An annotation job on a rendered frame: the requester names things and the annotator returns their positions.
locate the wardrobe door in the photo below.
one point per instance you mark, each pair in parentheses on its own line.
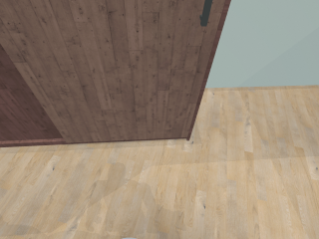
(21,115)
(107,70)

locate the handle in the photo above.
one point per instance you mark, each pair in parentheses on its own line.
(205,13)

